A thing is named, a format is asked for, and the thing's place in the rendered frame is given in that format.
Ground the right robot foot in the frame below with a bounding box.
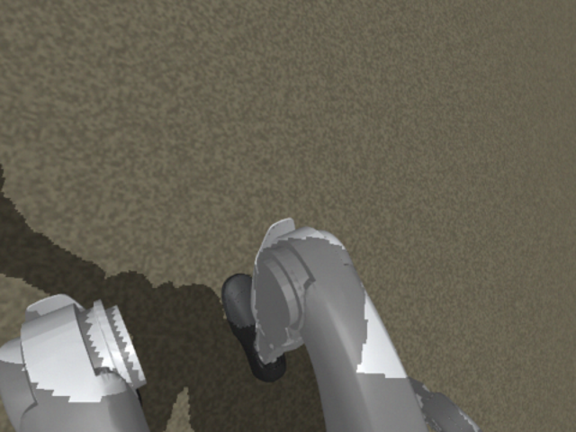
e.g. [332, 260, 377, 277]
[221, 274, 286, 383]

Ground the right robot hand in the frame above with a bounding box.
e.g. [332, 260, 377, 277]
[409, 377, 483, 432]

